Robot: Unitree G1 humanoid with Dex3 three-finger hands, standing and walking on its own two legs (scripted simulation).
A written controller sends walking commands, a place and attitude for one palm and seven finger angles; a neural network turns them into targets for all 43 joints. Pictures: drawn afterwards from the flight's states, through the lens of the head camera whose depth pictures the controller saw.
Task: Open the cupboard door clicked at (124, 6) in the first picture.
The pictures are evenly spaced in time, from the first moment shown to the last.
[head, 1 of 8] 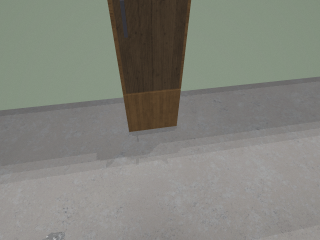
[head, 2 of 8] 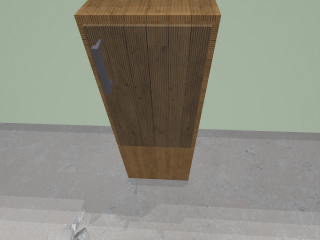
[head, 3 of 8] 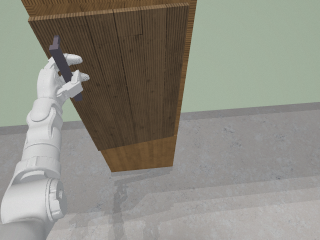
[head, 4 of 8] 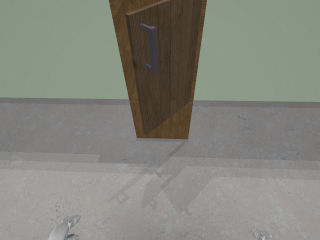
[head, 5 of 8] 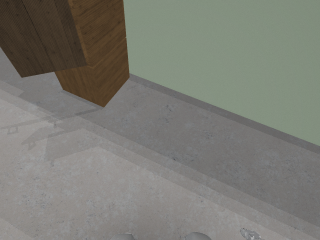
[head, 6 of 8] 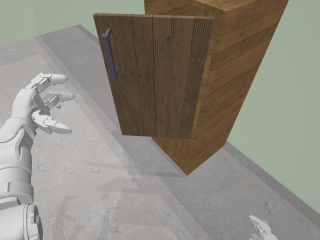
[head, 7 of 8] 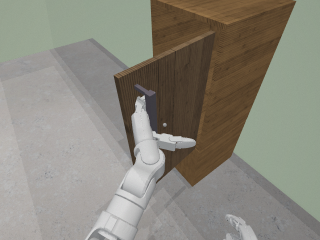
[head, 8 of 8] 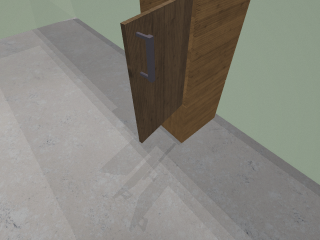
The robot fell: no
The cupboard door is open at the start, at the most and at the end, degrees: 0 100 100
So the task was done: yes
